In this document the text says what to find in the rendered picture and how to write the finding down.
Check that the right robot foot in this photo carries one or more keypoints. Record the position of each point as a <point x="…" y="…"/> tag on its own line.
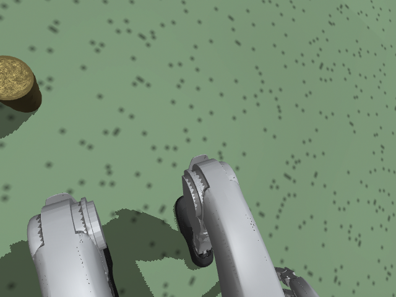
<point x="201" y="260"/>

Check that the right robot hand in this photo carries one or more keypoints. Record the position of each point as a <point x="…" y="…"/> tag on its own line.
<point x="298" y="285"/>

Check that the left robot foot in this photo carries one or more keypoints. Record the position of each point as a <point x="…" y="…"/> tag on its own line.
<point x="110" y="272"/>

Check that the cup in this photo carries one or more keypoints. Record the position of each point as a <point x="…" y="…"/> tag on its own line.
<point x="18" y="85"/>

